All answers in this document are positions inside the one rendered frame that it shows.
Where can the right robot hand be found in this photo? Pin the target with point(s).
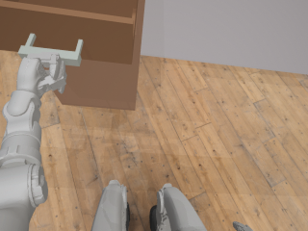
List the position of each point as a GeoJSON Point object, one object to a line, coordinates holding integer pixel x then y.
{"type": "Point", "coordinates": [241, 227]}

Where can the robot shin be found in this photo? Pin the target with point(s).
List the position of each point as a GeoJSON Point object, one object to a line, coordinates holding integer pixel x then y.
{"type": "Point", "coordinates": [163, 223]}
{"type": "Point", "coordinates": [123, 213]}

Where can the left robot forearm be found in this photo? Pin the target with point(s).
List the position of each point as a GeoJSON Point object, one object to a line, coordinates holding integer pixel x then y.
{"type": "Point", "coordinates": [22, 139]}

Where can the left robot shin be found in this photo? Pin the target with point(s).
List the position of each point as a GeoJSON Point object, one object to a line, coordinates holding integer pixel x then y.
{"type": "Point", "coordinates": [123, 213]}

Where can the drawer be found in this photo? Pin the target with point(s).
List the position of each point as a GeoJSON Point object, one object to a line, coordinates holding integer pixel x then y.
{"type": "Point", "coordinates": [107, 27]}

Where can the left robot hand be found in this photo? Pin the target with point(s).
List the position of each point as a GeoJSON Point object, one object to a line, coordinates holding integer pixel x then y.
{"type": "Point", "coordinates": [31, 72]}

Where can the right robot shin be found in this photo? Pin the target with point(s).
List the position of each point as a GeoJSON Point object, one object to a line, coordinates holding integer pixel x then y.
{"type": "Point", "coordinates": [163, 223]}

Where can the robot left upper arm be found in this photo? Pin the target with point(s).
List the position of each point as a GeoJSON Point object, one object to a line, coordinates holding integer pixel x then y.
{"type": "Point", "coordinates": [22, 189]}

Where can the cabinet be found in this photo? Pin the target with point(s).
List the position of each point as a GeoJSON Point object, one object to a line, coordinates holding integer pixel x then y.
{"type": "Point", "coordinates": [103, 84]}

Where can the handle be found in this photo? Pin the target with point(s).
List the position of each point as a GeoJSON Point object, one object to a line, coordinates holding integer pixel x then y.
{"type": "Point", "coordinates": [69, 57]}

